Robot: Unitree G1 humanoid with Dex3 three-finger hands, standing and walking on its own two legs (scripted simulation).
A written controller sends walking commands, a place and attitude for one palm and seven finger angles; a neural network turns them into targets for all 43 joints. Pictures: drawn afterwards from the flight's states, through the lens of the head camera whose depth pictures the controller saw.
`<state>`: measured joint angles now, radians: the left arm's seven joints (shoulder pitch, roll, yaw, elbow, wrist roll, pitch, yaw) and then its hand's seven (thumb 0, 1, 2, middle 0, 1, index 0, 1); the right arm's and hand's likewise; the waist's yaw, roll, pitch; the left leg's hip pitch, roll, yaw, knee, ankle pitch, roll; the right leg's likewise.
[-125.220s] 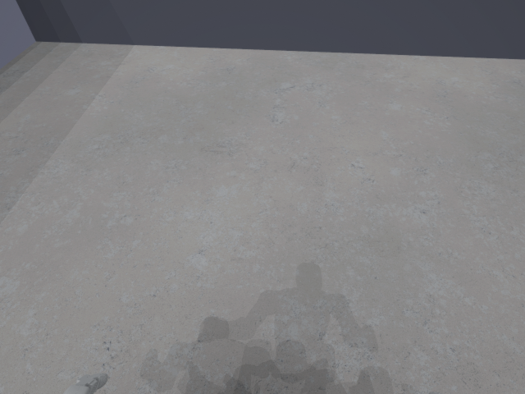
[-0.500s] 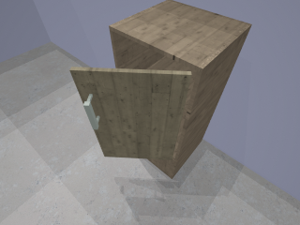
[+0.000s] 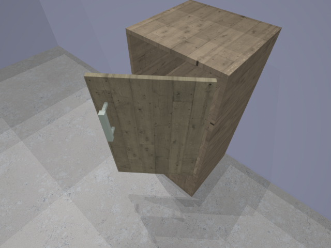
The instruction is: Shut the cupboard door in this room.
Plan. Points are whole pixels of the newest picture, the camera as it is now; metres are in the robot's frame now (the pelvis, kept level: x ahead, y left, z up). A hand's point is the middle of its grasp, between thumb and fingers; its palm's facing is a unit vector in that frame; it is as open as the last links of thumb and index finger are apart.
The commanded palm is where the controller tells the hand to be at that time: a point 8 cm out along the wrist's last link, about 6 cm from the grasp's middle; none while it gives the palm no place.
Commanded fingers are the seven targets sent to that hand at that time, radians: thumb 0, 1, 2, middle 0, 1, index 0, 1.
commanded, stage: shuffle to correct the standing spot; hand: left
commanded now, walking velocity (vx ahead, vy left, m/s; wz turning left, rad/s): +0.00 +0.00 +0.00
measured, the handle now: (108, 122) +0.49 +0.23 -0.05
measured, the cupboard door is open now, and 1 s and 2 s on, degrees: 38 38 38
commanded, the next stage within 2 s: come to a stop and stand still in 0.16 s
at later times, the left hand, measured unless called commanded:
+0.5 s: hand out of the picture -0.02 +0.19 -0.19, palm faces +0.08 -0.99 -0.14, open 7.4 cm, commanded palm none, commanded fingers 0.00 0.90 0.90 -0.20 -0.30 -0.20 -0.30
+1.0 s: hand (108, 246) +0.15 +0.17 -0.17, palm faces +0.00 -0.97 -0.25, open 7.4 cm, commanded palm none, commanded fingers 0.00 0.90 0.90 -0.20 -0.30 -0.20 -0.30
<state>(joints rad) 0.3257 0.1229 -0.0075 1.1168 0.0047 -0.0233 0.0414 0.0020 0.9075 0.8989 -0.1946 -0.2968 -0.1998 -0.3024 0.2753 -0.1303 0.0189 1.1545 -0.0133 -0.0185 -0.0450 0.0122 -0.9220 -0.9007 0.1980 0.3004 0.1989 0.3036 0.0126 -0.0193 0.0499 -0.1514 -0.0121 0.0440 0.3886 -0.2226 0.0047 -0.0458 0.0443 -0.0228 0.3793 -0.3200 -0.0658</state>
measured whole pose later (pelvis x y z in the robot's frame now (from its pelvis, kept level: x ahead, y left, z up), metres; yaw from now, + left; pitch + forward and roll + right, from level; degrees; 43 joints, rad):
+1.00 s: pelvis +0.05 -0.02 -0.03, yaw +0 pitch -3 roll -1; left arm 0.21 0.19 0.02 0.89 0.03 0.01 0.02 0.00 0.91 0.90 -0.20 -0.30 -0.20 -0.30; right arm 0.21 -0.23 -0.07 0.94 -0.02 0.03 -0.02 0.01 -0.91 -0.90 0.20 0.30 0.20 0.30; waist -0.03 0.04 0.02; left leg -0.32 0.04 -0.04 0.73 -0.37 0.01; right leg -0.27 0.00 -0.02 0.70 -0.38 0.00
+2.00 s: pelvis +0.03 +0.02 +0.00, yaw +1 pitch -3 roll +0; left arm 0.22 0.30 0.00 1.07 0.02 -0.01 0.00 0.00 0.90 0.90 -0.20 -0.30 -0.20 -0.30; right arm 0.13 -0.29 -0.01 1.10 -0.01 -0.01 0.01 0.01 -0.91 -0.90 0.20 0.30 0.20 0.30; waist 0.02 -0.03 0.03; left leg -0.21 -0.02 -0.03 0.42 -0.16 0.02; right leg -0.15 -0.06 -0.01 0.39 -0.19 0.06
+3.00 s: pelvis +0.02 -0.02 -0.13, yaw +0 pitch +14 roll -2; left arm 0.49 0.26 0.38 0.19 -0.44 -0.57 -0.55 0.02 0.90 0.90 -0.46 -0.59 -0.47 -0.59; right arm 0.18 -0.26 -0.04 0.58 0.02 -0.36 -0.06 0.02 -0.90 -0.90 0.20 0.30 0.20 0.30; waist 0.07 -0.03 -0.13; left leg -1.02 0.03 -0.09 1.32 -0.55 -0.05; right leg -0.96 0.00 -0.05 1.31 -0.59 0.00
